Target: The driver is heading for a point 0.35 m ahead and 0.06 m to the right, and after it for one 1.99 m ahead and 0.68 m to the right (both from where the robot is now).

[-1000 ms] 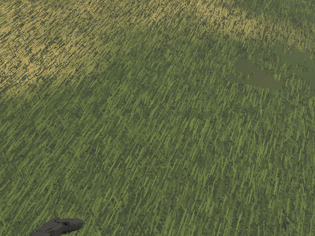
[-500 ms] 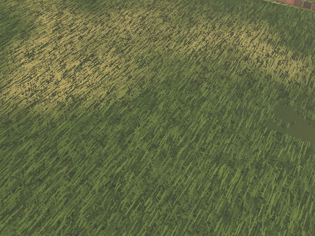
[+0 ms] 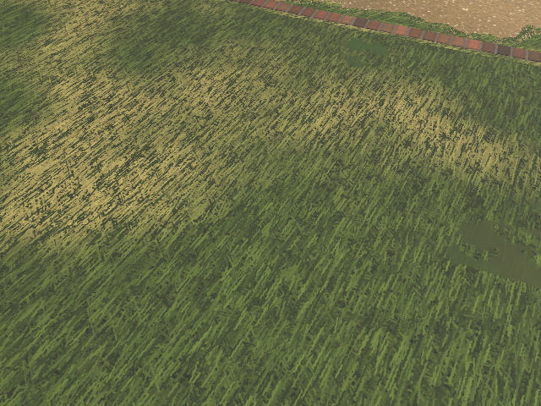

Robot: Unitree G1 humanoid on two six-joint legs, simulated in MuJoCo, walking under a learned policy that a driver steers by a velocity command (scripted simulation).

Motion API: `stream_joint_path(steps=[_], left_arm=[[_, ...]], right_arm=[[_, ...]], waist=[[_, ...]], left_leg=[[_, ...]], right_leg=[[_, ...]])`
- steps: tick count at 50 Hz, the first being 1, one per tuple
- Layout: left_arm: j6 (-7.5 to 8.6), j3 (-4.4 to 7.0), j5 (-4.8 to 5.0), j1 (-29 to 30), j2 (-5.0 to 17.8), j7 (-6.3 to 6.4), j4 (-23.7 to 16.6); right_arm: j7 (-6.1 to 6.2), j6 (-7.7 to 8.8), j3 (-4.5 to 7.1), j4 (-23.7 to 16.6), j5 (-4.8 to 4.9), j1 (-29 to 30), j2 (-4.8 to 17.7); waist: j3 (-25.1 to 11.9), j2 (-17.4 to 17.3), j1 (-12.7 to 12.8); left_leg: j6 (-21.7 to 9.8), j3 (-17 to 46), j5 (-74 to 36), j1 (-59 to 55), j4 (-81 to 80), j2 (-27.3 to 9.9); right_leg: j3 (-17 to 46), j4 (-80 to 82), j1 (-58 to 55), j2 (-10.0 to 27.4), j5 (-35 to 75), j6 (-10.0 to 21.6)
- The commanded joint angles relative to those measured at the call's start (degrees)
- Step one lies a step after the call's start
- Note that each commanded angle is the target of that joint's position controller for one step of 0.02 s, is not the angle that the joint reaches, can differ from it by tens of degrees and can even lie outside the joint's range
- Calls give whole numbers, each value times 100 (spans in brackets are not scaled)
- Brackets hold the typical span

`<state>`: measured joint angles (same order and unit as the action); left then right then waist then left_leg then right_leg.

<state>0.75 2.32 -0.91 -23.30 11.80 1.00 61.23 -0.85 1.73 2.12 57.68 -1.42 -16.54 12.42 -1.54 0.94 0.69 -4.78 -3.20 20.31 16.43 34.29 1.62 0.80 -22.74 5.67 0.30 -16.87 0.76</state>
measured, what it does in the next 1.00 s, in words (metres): walks ahead, turning right: right foot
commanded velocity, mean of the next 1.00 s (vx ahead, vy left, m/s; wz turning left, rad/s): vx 0.46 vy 0.00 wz -0.26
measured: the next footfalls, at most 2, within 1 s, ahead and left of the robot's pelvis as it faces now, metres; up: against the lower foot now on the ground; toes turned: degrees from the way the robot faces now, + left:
right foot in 0.50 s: +0.38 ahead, -0.09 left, +0.00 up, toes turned -7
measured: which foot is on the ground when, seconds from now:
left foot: down 0.00-0.52, up 0.54-1.00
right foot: down 0.00-0.04, up 0.06-0.48, down 0.50-1.00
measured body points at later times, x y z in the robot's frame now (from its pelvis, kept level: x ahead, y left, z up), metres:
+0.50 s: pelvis +0.22 -0.01 -0.02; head +0.25 -0.02 +0.43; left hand +0.42 +0.20 -0.13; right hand +0.11 -0.24 -0.17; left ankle +0.02 +0.09 -0.74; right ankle +0.34 -0.09 -0.74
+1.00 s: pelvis +0.48 -0.05 +0.00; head +0.51 -0.07 +0.45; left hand +0.49 +0.22 -0.13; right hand +0.65 -0.32 -0.10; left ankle +0.68 +0.04 -0.70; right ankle +0.34 -0.09 -0.74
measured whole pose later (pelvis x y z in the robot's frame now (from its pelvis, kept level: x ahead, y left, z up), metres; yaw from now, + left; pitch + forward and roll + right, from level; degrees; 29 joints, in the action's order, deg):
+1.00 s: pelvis +0.48 -0.05 +0.00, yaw -18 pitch +2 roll +0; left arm 3.0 3.7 -0.9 -27.3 12.7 0.6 54.6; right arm -1.6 2.3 1.4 44.5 -1.8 2.3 13.2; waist 1.9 -1.8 6.7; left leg 1.9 1.5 2.8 35.4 37.1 -2.4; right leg 10.8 -15.6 -1.3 -7.8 -17.6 6.8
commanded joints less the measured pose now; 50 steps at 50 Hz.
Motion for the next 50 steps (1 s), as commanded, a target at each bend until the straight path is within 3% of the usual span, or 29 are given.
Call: stream_joint_path(steps=[1, 2, 3, 4, 5, 6, 7, 10, 13, 17, 20, 22, 23, 24, 25, 26, 27, 28, 29, 30, 32, 33, 35, 37, 42, 46, 48, 50], left_arm=[[115, 190, 24, 423, 772, -19, -296], [143, 179, -3, 490, 676, -17, -350], [200, 74, 28, 668, 299, -66, -538], [243, 76, -16, 834, 295, -111, -790], [243, 162, -142, 1079, 647, -141, -843], [271, 147, -115, 1117, 517, -203, -819], [304, 122, -76, 1048, 400, -254, -757], [258, 135, -131, 1084, 370, -332, -717], [187, 105, -112, 1630, 287, -331, -931], [167, 12, -45, 2560, 186, -327, -1325], [158, 18, -18, 2654, 280, -305, -1422], [184, 76, -26, 2372, 379, -272, -1381], [209, 129, -39, 1967, 453, -246, -1267], [245, 198, -50, 1240, 528, -218, -1024], [277, 298, -102, 391, 693, -181, -725], [291, 443, -200, -415, 1193, -140, -606], [207, 512, -85, -365, 1468, -184, -591], [176, 484, 43, 365, 1380, -228, -726], [184, 404, 57, 760, 1052, -217, -831], [213, 340, 35, 914, 814, -207, -823], [291, 269, 41, 964, 638, -149, -791], [339, 267, 55, 848, 662, -140, -774], [382, 294, 84, 598, 804, -122, -750], [365, 306, 96, 349, 882, -110, -751], [308, 305, 85, -334, 880, -102, -752], [271, 302, 36, -680, 893, -44, -783], [256, 312, -8, -784, 936, -14, -807], [252, 337, -31, -705, 1017, 31, -875]], right_arm=[[4, 216, 67, -147, 45, -275, 172], [51, 252, 120, 53, 43, -843, 299], [127, 309, 226, 178, -6, -1517, 742], [112, 278, 355, 359, 38, -2102, 1222], [118, 252, 273, 274, -12, -1700, 922], [97, 273, 216, 97, -15, -1208, 730], [95, 310, 191, -4, -3, -910, 653], [149, 410, 96, 74, 50, -973, 430], [172, 435, 50, 254, 69, -1342, 391], [172, 432, 30, 313, 44, -1415, 440], [189, 448, 63, 356, 28, -1362, 543], [214, 460, 85, 364, 21, -1203, 605], [230, 449, 110, 370, 7, -1131, 674], [240, 409, 133, 364, 0, -1063, 725], [239, 379, 125, 332, -7, -1069, 717], [205, 368, 62, 137, 54, -1201, 459], [101, 411, 84, 28, 144, -1462, 271], [81, 431, 134, -149, 27, -935, 553], [51, 491, 148, -327, 23, -333, 632], [50, 530, 141, -387, 23, -165, 558], [56, 378, 129, -466, -100, -175, 436], [52, 291, 127, -504, -127, -193, 391], [41, 168, 118, -639, -146, 29, 356], [31, 112, 122, -886, -136, 612, 406], [-22, 87, 115, -1338, -86, 1684, 473], [-60, 109, 51, -1666, -57, 2339, 473], [-71, 148, 12, -1847, -30, 2615, 481], [-67, 205, 3, -1958, 4, 2586, 554]], waist=[[961, 518, -395], [859, 216, -575], [677, -945, -815], [627, -1852, -891], [894, -965, -622], [969, -524, -386], [921, -412, -224], [705, -453, -111], [709, -489, -181], [868, -647, -334], [898, -681, -277], [768, -604, -66], [530, -592, 123], [155, -505, 427], [-284, -375, 722], [-863, 312, 882], [-1321, 1389, 537], [-708, 663, 307], [-99, 180, 266], [259, -216, 71], [286, -150, -232], [236, -83, -276], [281, -30, -263], [473, 21, -121], [474, 138, 303], [482, 263, 517], [505, 325, 587], [485, 408, 492]], left_leg=[[-56, -181, -102, -773, -861, 119], [-83, 148, -69, -1643, -1159, -19], [-361, 1956, 1053, -2456, -2091, -1146], [-895, 3879, 1871, -2686, -2823, -2232], [-1025, 3814, 1740, -2206, -2712, -2317], [-919, 3300, 1453, -1825, -2718, -2082], [-776, 2811, 969, -1644, -2826, -1842], [-609, 1752, -905, -1714, -2869, -1401], [-658, 1217, -2289, -1868, -2728, -1300], [-641, 792, -2914, -1559, -2706, -1171], [-564, 497, -3294, -1683, -2679, -1356], [-442, 215, -4510, -1909, -2196, -1452], [-365, 46, -5341, -2040, -1585, -1449], [-277, -136, -5781, -2027, -614, -1361], [-166, -312, -5278, -1495, 599, -1193], [-1, -525, -3291, -107, 2510, -836], [177, -103, 746, 1574, 4409, 339], [50, 601, 375, 2217, 4680, -113], [33, 585, -154, 2311, 4456, -371], [55, 599, -467, 2048, 3933, -584], [205, 644, -502, 1428, 3319, -742], [285, 605, -458, 1314, 3138, -729], [447, 487, -565, 1427, 2745, -725], [611, 408, -990, 1811, 2230, -753], [773, 403, -1933, 2401, 1179, -625], [746, 382, -1927, 2552, 647, -421], [688, 351, -1749, 2501, 327, -301], [582, 399, -1612, 2078, -84, -212]], right_leg=[[1075, 915, 1345, 1016, -1681, 818], [793, 312, 1881, 785, -1451, 720], [57, -1292, 2789, 186, -1058, 471], [-498, -2710, 3732, -299, -1440, 413], [-61, -3559, 3878, 72, -1245, 518], [84, -3735, 3795, 268, -741, 554], [94, -3706, 3601, 399, -303, 520], [-151, -3491, 3383, 447, 378, 294], [-363, -3087, 3608, 405, 652, 100], [-612, -1796, 3113, 241, 1166, 71], [-710, -1271, 2616, 145, 1281, 329], [-749, -1127, 2125, -31, 1089, 584], [-805, -1090, 1688, -204, 893, 714], [-898, -863, 955, -424, 862, 839], [-745, -704, -146, -399, 770, 989], [1110, -491, -1481, 906, -97, 1403], [4329, 753, -2261, 2056, -591, 2188], [4084, 986, -1769, 1869, -938, 2075], [3242, 1008, -998, 1733, -603, 1935], [2687, 1135, -288, 1481, 133, 1730], [1988, 1177, 416, 1037, 1111, 1498], [1837, 1176, 524, 954, 1429, 1503], [1615, 1264, 664, 812, 1541, 1530], [1607, 1414, 660, 727, 1378, 1472], [1715, 1245, -95, 641, 2058, 1141], [1843, 900, -675, 621, 2739, 1157], [1950, 663, -916, 663, 3141, 1196], [2087, 429, -965, 722, 3466, 1116]])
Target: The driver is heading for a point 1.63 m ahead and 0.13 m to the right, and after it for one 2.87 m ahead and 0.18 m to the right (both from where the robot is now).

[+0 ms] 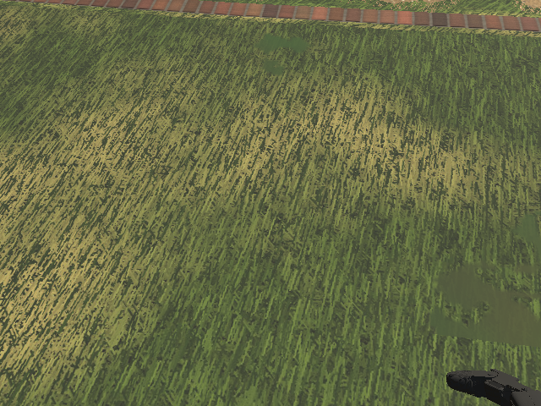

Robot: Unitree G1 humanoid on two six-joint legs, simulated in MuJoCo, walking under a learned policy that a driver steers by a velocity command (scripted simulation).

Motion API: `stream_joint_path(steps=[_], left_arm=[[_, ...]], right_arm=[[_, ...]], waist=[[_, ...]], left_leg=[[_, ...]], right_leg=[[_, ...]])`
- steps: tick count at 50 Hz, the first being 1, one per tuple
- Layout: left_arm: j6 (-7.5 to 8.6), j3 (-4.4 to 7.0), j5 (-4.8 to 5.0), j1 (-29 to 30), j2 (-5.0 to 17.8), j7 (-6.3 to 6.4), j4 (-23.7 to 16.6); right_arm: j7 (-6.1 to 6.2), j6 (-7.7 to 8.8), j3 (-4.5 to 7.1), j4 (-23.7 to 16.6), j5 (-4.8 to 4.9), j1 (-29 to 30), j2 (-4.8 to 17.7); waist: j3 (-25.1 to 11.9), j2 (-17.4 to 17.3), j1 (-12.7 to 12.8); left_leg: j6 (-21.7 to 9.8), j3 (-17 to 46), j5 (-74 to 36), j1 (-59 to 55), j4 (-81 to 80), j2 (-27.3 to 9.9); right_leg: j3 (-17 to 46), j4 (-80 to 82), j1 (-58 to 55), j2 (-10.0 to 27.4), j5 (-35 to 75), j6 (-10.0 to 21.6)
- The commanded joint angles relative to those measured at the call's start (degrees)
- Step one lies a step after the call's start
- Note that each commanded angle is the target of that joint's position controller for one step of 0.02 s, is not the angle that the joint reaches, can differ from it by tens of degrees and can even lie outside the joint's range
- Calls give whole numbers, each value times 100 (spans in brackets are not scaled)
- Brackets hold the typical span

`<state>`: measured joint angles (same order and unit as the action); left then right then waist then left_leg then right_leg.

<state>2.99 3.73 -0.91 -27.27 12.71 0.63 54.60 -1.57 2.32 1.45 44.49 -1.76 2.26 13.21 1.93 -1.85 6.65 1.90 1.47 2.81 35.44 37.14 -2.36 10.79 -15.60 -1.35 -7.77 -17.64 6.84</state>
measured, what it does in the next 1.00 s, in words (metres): walks ahead: left foot, then right foot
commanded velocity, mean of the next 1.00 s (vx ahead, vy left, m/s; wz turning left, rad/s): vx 0.26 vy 0.00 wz -0.27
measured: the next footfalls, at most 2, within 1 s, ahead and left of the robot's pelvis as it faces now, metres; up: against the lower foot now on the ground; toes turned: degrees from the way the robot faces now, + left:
left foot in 0.08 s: +0.23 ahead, +0.12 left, +0.00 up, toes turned -5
right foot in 0.54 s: +0.30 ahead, -0.10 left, +0.00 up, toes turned -14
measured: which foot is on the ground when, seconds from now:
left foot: up 0.00-0.06, down 0.08-0.54, up 0.56-0.92, down 0.94-1.00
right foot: down 0.00-0.10, up 0.12-0.52, down 0.54-0.94, up 0.96-1.00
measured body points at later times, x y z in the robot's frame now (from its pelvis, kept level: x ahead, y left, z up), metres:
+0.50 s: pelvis +0.20 +0.02 +0.00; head +0.24 +0.01 +0.45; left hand +0.43 +0.21 -0.11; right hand +0.16 -0.24 -0.13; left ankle +0.19 +0.13 -0.74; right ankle +0.27 -0.10 -0.72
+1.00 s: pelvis +0.29 +0.01 +0.00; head +0.28 +0.03 +0.45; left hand +0.43 +0.25 -0.13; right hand +0.24 -0.25 -0.13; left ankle +0.29 +0.10 -0.74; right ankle +0.27 -0.09 -0.71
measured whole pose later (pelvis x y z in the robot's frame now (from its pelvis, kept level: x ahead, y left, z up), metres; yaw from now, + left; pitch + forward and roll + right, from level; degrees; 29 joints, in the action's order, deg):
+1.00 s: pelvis +0.29 +0.01 +0.00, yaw -14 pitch +1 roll -1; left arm 0.2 3.5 -1.1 -15.3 14.5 -0.7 51.3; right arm 0.2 2.0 2.5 53.1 -1.7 -20.7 13.3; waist -2.9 0.7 -1.2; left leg -3.8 -2.6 14.7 10.2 23.6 0.6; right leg -0.4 -39.6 20.8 -2.5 -19.1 4.0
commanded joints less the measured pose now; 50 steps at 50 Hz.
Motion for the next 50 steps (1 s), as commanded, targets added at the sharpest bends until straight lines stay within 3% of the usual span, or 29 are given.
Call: stream_joint_path(steps=[1, 3, 4, 5, 6, 7, 8, 9, 11, 14, 19, 23, 25, 26, 27, 28, 29, 30, 31, 33, 35, 38, 42, 45, 46, 47, 48, 49, 50], left_arm=[[29, 216, -29, -130, 993, 85, -275], [82, 246, 5, 233, 1131, 23, -395], [145, 228, 69, 341, 1043, -45, -489], [182, 108, 237, 120, 516, -56, -724], [119, 127, 248, -310, 615, -13, -848], [-6, 172, 72, -182, 908, 52, -638], [-53, 174, 2, 208, 847, 10, -637], [-102, 172, -12, 340, 722, -22, -680], [-275, 185, -113, 389, 642, -113, -741], [-375, 160, -86, 616, 549, -219, -930], [-384, -26, -86, 1339, 350, -315, -1210], [-360, -82, -98, 1780, 469, -276, -1336], [-298, -88, -113, 1740, 513, -234, -1330], [-227, -91, -155, 1533, 525, -206, -1247], [-146, -48, -223, 1333, 788, -162, -1200], [-115, 1, -249, 1151, 1184, -115, -1280], [-164, -62, 35, 1055, 872, -16, -1202], [-202, -105, 71, 1195, 773, 17, -1168], [-229, -168, 27, 1489, 653, 60, -1149], [-293, -99, -10, 1553, 804, 87, -1045], [-290, -63, -16, 1517, 813, 36, -980], [-203, -11, 5, 1484, 815, -10, -848], [-156, 69, 22, 1521, 892, -56, -741], [-213, 128, 88, 1679, 939, -70, -708], [-219, 95, 62, 1859, 768, -59, -767], [-191, -22, 40, 2138, 331, -75, -961], [-137, -92, 48, 2284, 110, -106, -1154], [-105, 1, -127, 2341, 566, -146, -1152], [-71, 42, -83, 1988, 630, -225, -1017]], right_arm=[[21, 177, 86, -611, 52, 450, 546], [129, 260, 204, -285, 73, -778, 828], [223, 337, 293, -150, -3, -1642, 1097], [330, 322, 401, -169, -166, -2405, 1597], [299, 226, 454, -173, -117, -2128, 1710], [269, 172, 354, -306, -51, -1632, 1122], [257, 184, 232, -342, 8, -1361, 665], [247, 201, 163, -303, -3, -1281, 495], [246, 274, 138, -158, 43, -1427, 503], [215, 354, 167, -56, 87, -1612, 642], [201, 245, 170, 33, 96, -1553, 729], [161, 144, 240, 214, 115, -1910, 947], [184, 62, 260, 282, 142, -1976, 980], [200, 15, 256, 318, 158, -2014, 954], [203, -4, 219, 328, 115, -2307, 818], [194, -34, 93, 173, 76, -2771, 367], [238, -218, 65, 299, 196, -2611, 356], [241, -321, 116, 265, 170, -2359, 591], [238, -368, 126, 243, 134, -2092, 567], [200, -374, 158, 344, 6, -2186, 638], [139, -348, 181, 458, -50, -2265, 626], [67, -259, 179, 414, -36, -2038, 475], [71, -169, 175, 435, -17, -2039, 400], [120, -115, 174, 697, 12, -2646, 329], [152, -76, 191, 849, -1, -3040, 410], [211, -10, 226, 945, -63, -3534, 701], [225, 10, 354, 882, 14, -3391, 1258], [237, 4, 341, 846, 4, -2987, 1086], [214, 46, 311, 733, 53, -2532, 965]], waist=[[82, 734, -274], [-509, 612, -848], [-1104, 343, -1256], [-2032, -566, -1353], [-2346, -1600, -920], [-1373, -453, -720], [-710, 134, -724], [-426, 168, -612], [-320, -305, -484], [-481, -486, -423], [-454, -574, -486], [-462, -592, -711], [-424, -524, -680], [-486, -305, -564], [-751, 238, -560], [-1273, 1366, -750], [-1675, 1439, -443], [-1193, 1035, -505], [-763, 921, -591], [-444, 1023, -726], [-408, 902, -729], [-207, 824, -739], [-176, 889, -776], [-105, 631, -1103], [19, 328, -1291], [47, -658, -1455], [466, -1379, -1330], [852, -486, -1071], [742, -433, -722]], left_leg=[[-164, -65, 283, -350, -623, 262], [-398, -171, 408, -2273, -1112, 506], [-626, 343, 529, -3681, -1224, -89], [-960, 2087, 1267, -5227, -1284, -1738], [-1538, 4257, 716, -5447, -1890, -2524], [-1508, 3537, 406, -4542, -1801, -2321], [-1433, 2476, -682, -3759, -1787, -1996], [-1285, 1677, -1691, -3278, -1861, -1719], [-1155, 762, -2835, -2837, -1921, -1393], [-1271, 248, -3660, -2786, -1993, -1327], [-1180, -574, -3433, -2509, -2048, -996], [-1124, -503, -3096, -2792, -1731, -1099], [-1035, -379, -2627, -2900, -1338, -1136], [-882, -425, -2105, -2799, -926, -996], [-639, -568, -1093, -2477, -351, -749], [-384, -898, 2058, -1643, 610, -283], [-326, -415, 3522, -1615, 1091, 152], [-280, -184, 3516, -1422, 1370, 109], [-264, -82, 3263, -1331, 1337, 76], [-229, -194, 2757, -1308, 1198, 41], [-239, -294, 2419, -1323, 1330, 104], [-271, -335, 2153, -1264, 994, 73], [-401, -476, 2112, -1893, 63, 181], [-610, -760, 1480, -3207, -1180, 379], [-709, -493, 1819, -3770, -1590, 284], [-923, 1072, 3211, -4234, -2543, -855], [-1294, 3071, 4740, -3903, -3588, -2048], [-1446, 3124, 4690, -3166, -3662, -2076], [-1340, 2675, 4175, -3053, -3591, -1751]], right_leg=[[1093, -446, -105, 1511, 3776, 398], [913, -1562, 385, 1194, 4685, 115], [717, -2748, 1072, 880, 3923, -14], [80, -4431, 2277, 383, 1213, -163], [-386, -5465, 3347, -73, -1482, -226], [-391, -5867, 3643, 459, -1035, -243], [-486, -5751, 3528, 587, -695, -320], [-548, -5522, 3380, 735, -590, -382], [-683, -5305, 3153, 824, -543, -492], [-737, -5037, 3216, 696, -198, -568], [-1039, -3257, 2731, 703, 840, -600], [-1225, -2220, 2221, 639, 797, -517], [-1214, -1557, 1910, 639, 804, -380], [-1173, -886, 1416, 627, 1303, -302], [-617, -613, 676, 1170, 2637, -198], [817, -969, -351, 2735, 5327, 302], [1211, -736, -75, 3006, 4999, 1083], [1038, -434, 276, 2768, 4054, 1099], [799, -213, 666, 2507, 3317, 921], [541, 322, 990, 2071, 1157, 595], [527, 678, 1147, 1929, -309, 537], [518, 936, 1326, 1920, -925, 569], [383, 931, 1728, 1893, -1233, 573], [173, 524, 2631, 1704, -1939, 387], [-49, -72, 3257, 1441, -2130, 206], [-629, -1588, 4125, 955, -1876, -63], [-1373, -2751, 4961, 330, -1036, -271], [-817, -3233, 4774, 764, -364, -233], [-771, -3336, 4535, 874, 34, -278]])
Keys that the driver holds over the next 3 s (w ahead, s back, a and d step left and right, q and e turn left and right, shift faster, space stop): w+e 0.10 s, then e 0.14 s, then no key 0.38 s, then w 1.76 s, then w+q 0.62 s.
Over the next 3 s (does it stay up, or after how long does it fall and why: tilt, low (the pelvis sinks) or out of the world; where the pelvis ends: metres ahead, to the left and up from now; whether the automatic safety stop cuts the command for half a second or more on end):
stays up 1.29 -0.28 -0.01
